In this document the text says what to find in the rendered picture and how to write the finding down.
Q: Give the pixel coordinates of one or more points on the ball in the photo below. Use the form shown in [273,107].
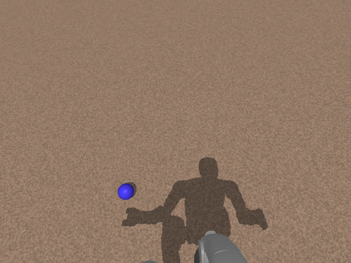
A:
[125,191]

